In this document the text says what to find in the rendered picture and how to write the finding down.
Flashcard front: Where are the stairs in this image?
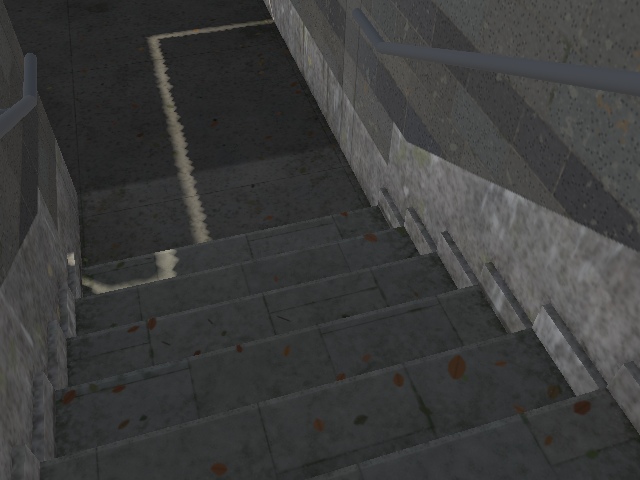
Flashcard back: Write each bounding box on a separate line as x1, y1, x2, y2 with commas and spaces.
40, 205, 640, 480

